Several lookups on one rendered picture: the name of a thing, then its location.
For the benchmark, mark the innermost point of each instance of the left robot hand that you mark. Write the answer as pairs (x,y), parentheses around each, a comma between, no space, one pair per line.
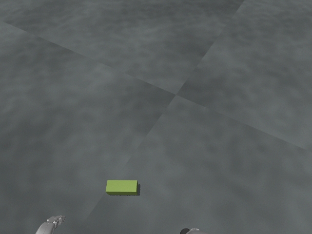
(51,224)

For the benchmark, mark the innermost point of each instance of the carton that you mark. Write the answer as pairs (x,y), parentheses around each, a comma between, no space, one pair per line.
(122,187)

